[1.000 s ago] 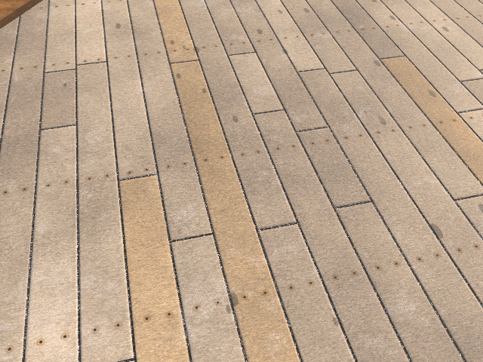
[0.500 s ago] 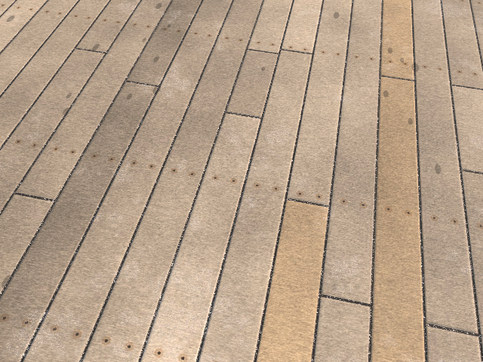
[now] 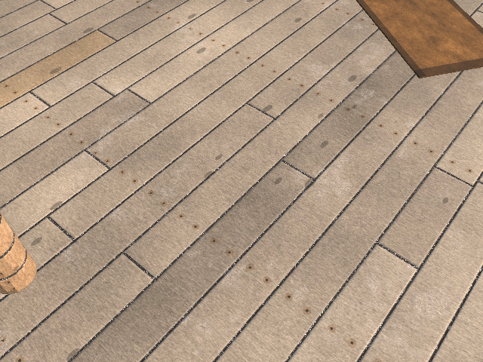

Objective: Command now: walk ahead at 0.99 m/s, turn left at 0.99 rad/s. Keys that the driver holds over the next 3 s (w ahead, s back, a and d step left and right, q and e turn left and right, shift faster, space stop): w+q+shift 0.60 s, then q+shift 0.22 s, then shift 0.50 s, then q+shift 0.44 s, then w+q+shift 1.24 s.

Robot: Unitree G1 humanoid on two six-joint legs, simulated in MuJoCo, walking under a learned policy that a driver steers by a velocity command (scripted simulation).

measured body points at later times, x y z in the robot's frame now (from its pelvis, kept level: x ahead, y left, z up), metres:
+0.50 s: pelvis +0.48 +0.08 +0.00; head +0.51 +0.09 +0.45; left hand +0.56 +0.38 -0.07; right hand +0.60 -0.19 -0.13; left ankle +0.41 +0.07 -0.73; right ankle +0.66 -0.06 -0.66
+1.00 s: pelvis +0.83 +0.22 +0.00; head +0.84 +0.29 +0.44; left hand +0.63 +0.46 -0.13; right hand +1.19 +0.27 -0.04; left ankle +0.86 +0.40 -0.71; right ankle +0.88 +0.08 -0.73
